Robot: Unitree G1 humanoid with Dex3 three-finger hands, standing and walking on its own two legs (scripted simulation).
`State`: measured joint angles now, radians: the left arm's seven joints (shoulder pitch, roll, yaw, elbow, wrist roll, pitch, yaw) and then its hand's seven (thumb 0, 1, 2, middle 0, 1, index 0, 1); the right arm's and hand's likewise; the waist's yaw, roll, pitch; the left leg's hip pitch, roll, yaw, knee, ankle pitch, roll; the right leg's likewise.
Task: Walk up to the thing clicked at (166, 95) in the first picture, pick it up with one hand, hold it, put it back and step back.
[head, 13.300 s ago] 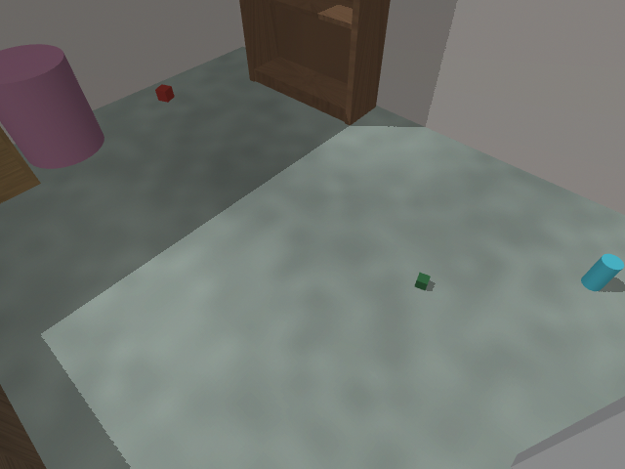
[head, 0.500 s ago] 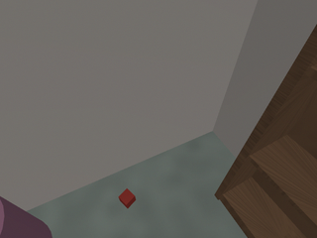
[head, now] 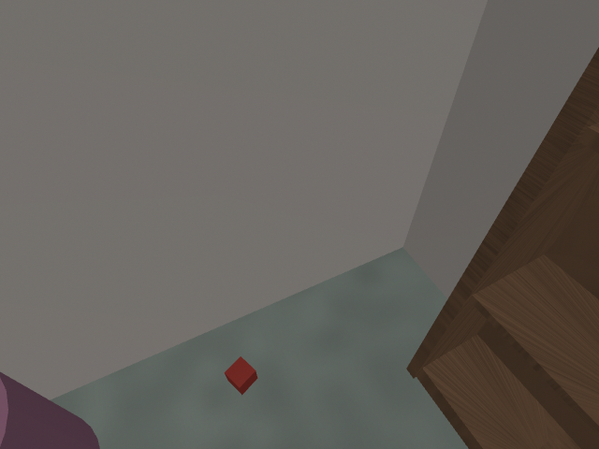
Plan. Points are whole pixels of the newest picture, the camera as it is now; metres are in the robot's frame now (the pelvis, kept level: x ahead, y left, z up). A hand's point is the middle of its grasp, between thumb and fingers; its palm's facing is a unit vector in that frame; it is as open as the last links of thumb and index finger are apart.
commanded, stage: stand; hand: left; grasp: from above
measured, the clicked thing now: (241, 375) +0.46 +0.23 -0.75
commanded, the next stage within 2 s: rise first in 0.20 s
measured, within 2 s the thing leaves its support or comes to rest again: neither
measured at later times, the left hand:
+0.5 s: hand out of the picture +0.14 +0.24 -0.17, palm faces +0.01 -0.94 -0.34, open 8.3 cm
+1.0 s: hand out of the picture +0.15 +0.26 -0.23, palm faces -0.06 -0.86 -0.51, open 13.9 cm
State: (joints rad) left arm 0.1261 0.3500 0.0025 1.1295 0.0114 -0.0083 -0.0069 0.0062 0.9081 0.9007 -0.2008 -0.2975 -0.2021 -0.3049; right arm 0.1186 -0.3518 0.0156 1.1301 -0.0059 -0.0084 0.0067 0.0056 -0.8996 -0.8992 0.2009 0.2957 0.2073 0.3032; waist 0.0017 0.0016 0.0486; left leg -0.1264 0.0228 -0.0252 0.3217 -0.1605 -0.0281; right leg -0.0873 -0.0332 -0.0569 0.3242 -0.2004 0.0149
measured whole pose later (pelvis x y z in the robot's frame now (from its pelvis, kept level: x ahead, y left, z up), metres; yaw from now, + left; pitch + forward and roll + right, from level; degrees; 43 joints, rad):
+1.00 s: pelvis +0.00 +0.01 -0.07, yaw -2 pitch +15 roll -1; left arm 0.09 0.26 0.16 0.68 0.21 0.27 0.17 0.00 -0.53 0.96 -0.14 -1.05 -0.15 -1.05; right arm 0.20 -0.23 -0.03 0.63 0.00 -0.08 -0.03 0.01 -0.97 -0.92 0.20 0.30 0.21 0.30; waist -0.02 -0.01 -0.08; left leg -0.80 0.04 -0.01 1.00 -0.47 -0.01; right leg -0.75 -0.02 -0.02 0.97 -0.48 0.03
